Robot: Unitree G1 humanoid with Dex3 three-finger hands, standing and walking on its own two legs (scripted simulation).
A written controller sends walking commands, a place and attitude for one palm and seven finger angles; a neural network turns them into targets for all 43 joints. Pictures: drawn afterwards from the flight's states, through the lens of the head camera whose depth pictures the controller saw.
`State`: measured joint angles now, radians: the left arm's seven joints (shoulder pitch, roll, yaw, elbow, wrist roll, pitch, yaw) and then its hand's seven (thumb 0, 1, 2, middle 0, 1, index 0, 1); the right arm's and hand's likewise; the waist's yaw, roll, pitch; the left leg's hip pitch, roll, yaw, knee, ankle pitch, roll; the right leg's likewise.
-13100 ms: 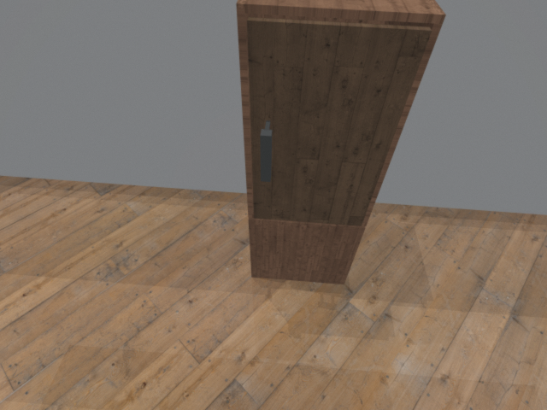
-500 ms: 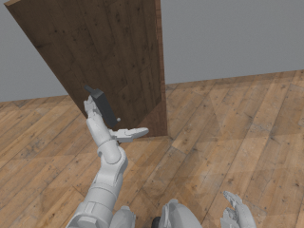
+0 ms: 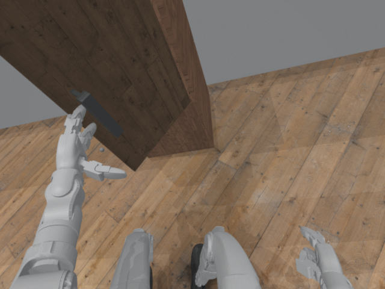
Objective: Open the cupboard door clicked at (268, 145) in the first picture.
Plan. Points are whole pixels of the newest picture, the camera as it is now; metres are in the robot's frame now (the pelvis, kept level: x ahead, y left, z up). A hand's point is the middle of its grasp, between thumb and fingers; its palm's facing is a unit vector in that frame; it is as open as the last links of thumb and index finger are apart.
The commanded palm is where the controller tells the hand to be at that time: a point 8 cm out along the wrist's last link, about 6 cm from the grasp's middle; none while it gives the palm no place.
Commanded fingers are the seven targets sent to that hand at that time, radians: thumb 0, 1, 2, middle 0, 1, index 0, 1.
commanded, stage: relax the arm and regain balance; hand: left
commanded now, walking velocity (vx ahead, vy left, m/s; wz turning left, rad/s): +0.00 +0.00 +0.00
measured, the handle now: (97, 113) +0.53 +0.17 +0.07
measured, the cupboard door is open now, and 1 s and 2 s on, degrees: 52 53 53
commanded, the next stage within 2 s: none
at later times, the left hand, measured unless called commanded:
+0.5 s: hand out of the picture +0.06 -0.14 -0.08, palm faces +0.07 -0.90 -0.42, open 16.6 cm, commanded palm none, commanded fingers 0.00 -0.50 0.30 -0.15 -0.30 -0.15 -0.30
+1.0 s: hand out of the picture -0.09 -0.41 -0.05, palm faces +0.34 -0.89 -0.31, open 16.6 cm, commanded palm none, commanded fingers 0.00 -0.50 0.30 -0.15 -0.30 -0.15 -0.30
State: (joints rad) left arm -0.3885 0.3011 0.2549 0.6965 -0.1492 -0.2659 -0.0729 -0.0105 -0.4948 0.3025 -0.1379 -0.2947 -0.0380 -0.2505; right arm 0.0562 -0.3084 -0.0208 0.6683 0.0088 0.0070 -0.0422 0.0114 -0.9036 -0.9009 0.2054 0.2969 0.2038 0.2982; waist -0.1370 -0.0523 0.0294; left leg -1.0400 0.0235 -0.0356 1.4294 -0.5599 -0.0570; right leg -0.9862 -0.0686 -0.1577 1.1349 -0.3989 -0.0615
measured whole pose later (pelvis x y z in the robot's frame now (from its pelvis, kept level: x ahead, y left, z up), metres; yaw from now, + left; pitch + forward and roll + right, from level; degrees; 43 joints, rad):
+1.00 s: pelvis -0.17 -0.64 +0.08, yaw +7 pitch -4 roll +1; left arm 0.22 0.13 0.17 0.84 -0.03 0.01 0.04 0.13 -0.57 0.27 -0.16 -0.30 -0.16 -0.30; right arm 0.24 -0.33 -0.11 0.91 -0.04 0.09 -0.05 0.01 -0.91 -0.90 0.20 0.30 0.20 0.30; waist -0.01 0.12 0.10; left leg -0.50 -0.06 -0.12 1.14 -0.49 0.01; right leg -0.34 0.19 0.11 0.83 -0.40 -0.10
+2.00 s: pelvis -0.19 -0.82 +0.11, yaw +3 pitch -1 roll +1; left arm 0.19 0.27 0.08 0.99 0.01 0.01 0.02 0.07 -0.54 0.29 -0.16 -0.30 -0.15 -0.30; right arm 0.16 -0.23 -0.03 0.95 -0.03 -0.01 -0.02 0.01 -0.91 -0.90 0.20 0.30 0.20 0.30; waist 0.02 0.02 0.02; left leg -0.19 0.00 -0.02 0.53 -0.32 -0.02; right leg -0.29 0.05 0.17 0.59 -0.27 -0.03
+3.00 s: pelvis -0.19 -0.82 +0.12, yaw +3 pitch -2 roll +0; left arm 0.11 0.26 0.06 1.09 -0.01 0.00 0.03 0.05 -0.49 0.31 -0.15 -0.30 -0.15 -0.30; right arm 0.24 -0.19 -0.02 1.13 -0.02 0.00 -0.03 0.01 -0.90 -0.90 0.21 0.30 0.20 0.30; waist -0.02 0.02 0.04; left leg -0.11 0.02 -0.03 0.40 -0.26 -0.03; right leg -0.20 0.06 0.15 0.42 -0.20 0.00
